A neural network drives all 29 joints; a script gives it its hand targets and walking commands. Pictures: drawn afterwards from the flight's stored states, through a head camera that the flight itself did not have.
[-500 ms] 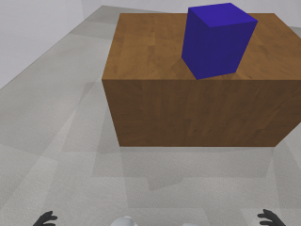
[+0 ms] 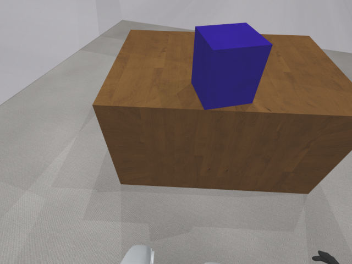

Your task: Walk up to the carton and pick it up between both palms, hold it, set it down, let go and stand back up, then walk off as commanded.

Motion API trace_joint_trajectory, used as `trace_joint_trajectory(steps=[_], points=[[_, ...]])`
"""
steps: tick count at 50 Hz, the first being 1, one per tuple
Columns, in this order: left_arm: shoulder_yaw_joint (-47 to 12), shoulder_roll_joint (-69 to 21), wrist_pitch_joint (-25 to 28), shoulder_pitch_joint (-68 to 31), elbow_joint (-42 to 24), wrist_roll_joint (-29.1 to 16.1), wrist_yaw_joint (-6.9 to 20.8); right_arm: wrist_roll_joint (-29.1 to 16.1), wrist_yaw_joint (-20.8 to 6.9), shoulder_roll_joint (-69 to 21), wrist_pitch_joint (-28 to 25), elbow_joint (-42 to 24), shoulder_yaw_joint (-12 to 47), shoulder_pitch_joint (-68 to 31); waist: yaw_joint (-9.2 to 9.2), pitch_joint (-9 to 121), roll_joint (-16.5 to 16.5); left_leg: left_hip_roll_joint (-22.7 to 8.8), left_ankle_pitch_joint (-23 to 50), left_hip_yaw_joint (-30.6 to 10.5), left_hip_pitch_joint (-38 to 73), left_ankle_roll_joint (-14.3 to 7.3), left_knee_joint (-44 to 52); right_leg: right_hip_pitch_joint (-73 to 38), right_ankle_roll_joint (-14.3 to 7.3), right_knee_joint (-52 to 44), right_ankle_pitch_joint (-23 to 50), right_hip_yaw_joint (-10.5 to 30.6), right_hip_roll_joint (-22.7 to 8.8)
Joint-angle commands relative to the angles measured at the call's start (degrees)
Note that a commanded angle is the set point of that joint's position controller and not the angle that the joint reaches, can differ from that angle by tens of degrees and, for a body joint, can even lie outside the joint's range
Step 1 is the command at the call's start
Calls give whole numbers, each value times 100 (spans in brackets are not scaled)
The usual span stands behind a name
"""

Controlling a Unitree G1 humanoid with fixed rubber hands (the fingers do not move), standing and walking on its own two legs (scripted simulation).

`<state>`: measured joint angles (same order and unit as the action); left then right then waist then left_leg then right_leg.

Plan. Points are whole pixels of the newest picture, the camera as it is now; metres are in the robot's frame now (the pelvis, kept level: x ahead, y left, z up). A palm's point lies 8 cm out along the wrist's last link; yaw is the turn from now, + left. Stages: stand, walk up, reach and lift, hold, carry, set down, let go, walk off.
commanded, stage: walk up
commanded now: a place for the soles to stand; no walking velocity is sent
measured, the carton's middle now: (225, 66) +0.81 -0.18 +0.04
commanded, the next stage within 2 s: none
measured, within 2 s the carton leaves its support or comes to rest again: neither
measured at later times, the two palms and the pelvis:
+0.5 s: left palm (67, 246) +0.19 +0.27 -0.09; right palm out of the picture +0.11 -0.39 -0.05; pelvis +0.10 -0.03 +0.01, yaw -3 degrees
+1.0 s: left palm (105, 221) +0.25 +0.20 -0.10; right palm (349, 201) +0.30 -0.46 -0.06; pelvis +0.20 -0.11 +0.00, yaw -3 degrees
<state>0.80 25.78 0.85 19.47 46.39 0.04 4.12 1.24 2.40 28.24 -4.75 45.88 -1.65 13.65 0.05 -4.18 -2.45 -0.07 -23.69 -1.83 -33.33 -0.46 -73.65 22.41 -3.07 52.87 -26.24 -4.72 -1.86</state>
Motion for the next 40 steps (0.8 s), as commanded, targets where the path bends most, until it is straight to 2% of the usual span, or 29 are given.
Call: trace_joint_trajectory(steps=[1,3,5,8,10,11,12,13,14,15,17,18,19,21,23,24,25,26,28,29,30,31,32,33,34,35,37,39,40], points=[[802,1533,223,5,-544,304,-138,-250,-59,980,-39,-93,-429,128,260,-478,-674,-146,374,52,-532,-89,1236,-220,-281,-3675,-209,2600,-1058],[834,1544,183,198,-549,301,-143,-253,-77,977,-17,-76,-418,-44,388,-397,-757,-161,344,345,-569,-30,1810,-659,-322,-3673,-395,2399,-1029],[859,1615,125,503,-541,308,-141,-235,-76,974,-35,-165,-407,-245,512,-147,-801,-99,14,472,-650,-57,2264,-1259,-390,-3434,273,2485,-1134],[816,1502,52,545,-627,319,-150,-226,-29,895,-95,-105,-394,-187,564,306,-1085,-14,75,766,-180,-94,2838,-1594,-471,-2976,1737,2010,-1061],[773,1434,10,261,-737,302,-152,-240,-3,853,-150,-67,-422,154,337,292,-1013,108,329,867,696,-152,3067,-886,-490,-2543,2215,1791,-1080],[737,1347,-19,0,-817,270,-148,-238,16,865,-172,101,-460,535,108,351,-803,166,491,825,1570,-196,3390,-258,-392,-2185,2056,1543,-960],[664,1212,-22,-343,-978,228,-133,-239,62,1019,-233,200,-556,1163,-341,420,-405,117,692,508,2799,-381,4031,676,-293,-1141,2310,1145,-700],[574,826,17,-261,-1034,195,-107,-122,128,1427,-288,319,-722,1909,-669,922,563,-918,-69,-1117,3871,-805,4579,1454,-73,712,2018,614,-231],[543,583,10,-34,-1112,219,-104,-32,190,1937,-288,196,-838,2030,-609,1093,1439,-2437,-1314,-4008,4402,-1566,5415,2717,411,1975,-241,516,306],[687,1271,-82,-137,-1023,287,-124,-145,201,2094,-248,47,-877,1578,-561,1055,577,-2722,-2234,-4391,3947,-1844,5632,2608,309,2222,-544,983,4],[763,1464,-76,-345,-914,295,-81,-79,193,1801,-242,-23,-752,1038,-372,281,112,-2612,-2073,-3560,2686,-1834,5575,2564,330,2298,-419,1140,-282],[791,1427,-86,-191,-837,290,-36,-68,184,1671,-246,-51,-707,854,-169,35,108,-2380,-2037,-2996,2130,-1515,5600,2277,253,1893,-348,1162,-334],[811,1404,-114,-3,-699,269,25,-73,160,1619,-262,-90,-651,612,-23,-63,205,-2101,-1877,-2373,1688,-1268,5589,1843,182,1425,-241,1123,-419],[822,1275,-142,166,-645,214,103,-13,92,1744,-285,-147,-659,628,-28,46,803,-1816,-1720,-1670,1335,-1156,5489,1418,180,976,29,814,-324],[821,1254,-145,-9,-690,215,129,-24,48,1812,-290,-222,-693,743,-111,265,1020,-1879,-1908,-1544,1368,-1251,5404,1375,180,611,103,622,-335],[813,1196,-147,-8,-697,206,138,-3,31,1881,-283,-282,-720,628,-38,335,1318,-1961,-1957,-1494,1394,-1261,5343,1349,144,454,55,629,-383],[820,1272,-111,-96,-691,215,132,-31,15,1857,-283,-289,-746,674,-64,199,1145,-1991,-1954,-1394,1278,-1218,5302,1322,158,300,162,611,-467],[850,1282,-113,-122,-644,221,129,-10,1,1900,-260,-288,-777,562,-27,142,1295,-1995,-2044,-1339,995,-1196,5286,1066,155,185,102,555,-451],[875,1230,-67,199,-537,176,104,10,-15,1858,-234,-405,-746,97,283,129,1274,-1950,-1884,-902,608,-1039,5007,432,116,-279,385,315,-424],[888,1207,-30,629,-350,160,72,12,-28,1823,-204,-437,-724,-66,498,349,1020,-1674,-1765,-382,343,-880,4539,-406,98,-914,631,61,-329],[947,1206,26,1365,-112,163,9,50,-41,1531,-148,-481,-620,-294,889,614,480,-1297,-1634,148,-10,-653,3365,-1285,160,-1438,717,94,-129],[1050,1374,84,2049,151,188,-87,71,-39,1017,-74,-417,-469,-147,1214,815,-740,-878,-1363,644,-601,-423,1406,-2108,223,-1808,126,350,49],[1035,1648,101,2004,27,262,-192,-39,-36,414,-56,-500,-219,-164,1317,279,-1944,-165,-1350,871,-1908,-187,-246,-1817,-97,-2804,-1455,2447,-718],[967,1900,171,1064,-367,222,-219,-142,-2,438,-25,-554,-191,-127,784,-210,-1648,90,-897,118,-2091,-135,-538,-903,-438,-4044,-2012,4379,-1502],[991,2139,183,456,-606,120,-219,-175,10,927,-67,-490,-383,-28,493,-130,-927,-40,-686,-269,-1916,-127,-405,-1073,-790,-4439,-1455,5297,-1998],[926,2102,207,345,-614,120,-263,-166,26,1166,-131,-412,-412,-41,326,-228,-441,-374,-491,-150,-1789,-137,-278,-1143,-1063,-4076,-513,5115,-2105],[801,1667,268,411,-518,80,-300,-151,19,1107,-177,-177,-404,346,218,-20,-196,-479,-323,168,-1358,-105,197,-1462,-921,-2956,2436,3441,-1614],[742,1534,274,375,-584,139,-278,-197,-33,893,-173,-109,-385,399,150,-41,-531,-419,-362,294,-636,-144,1023,-963,-926,-2573,3173,2465,-1263],[748,1504,258,447,-616,163,-275,-211,-58,811,-180,-213,-374,192,201,-96,-730,-299,-483,472,-554,-144,1400,-885,-1036,-2556,3210,2334,-1188]])
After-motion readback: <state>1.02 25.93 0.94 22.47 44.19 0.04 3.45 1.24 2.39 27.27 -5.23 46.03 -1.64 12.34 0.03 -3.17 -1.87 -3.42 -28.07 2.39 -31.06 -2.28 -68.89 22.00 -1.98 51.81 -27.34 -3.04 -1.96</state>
